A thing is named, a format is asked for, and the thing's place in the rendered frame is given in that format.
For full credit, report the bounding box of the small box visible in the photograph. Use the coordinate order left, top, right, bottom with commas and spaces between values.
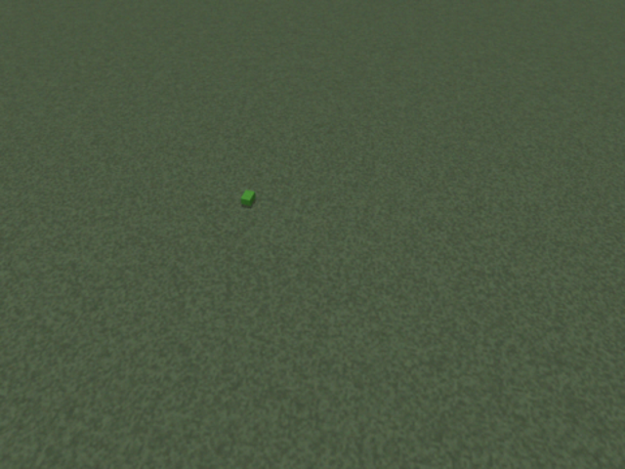
241, 190, 256, 206

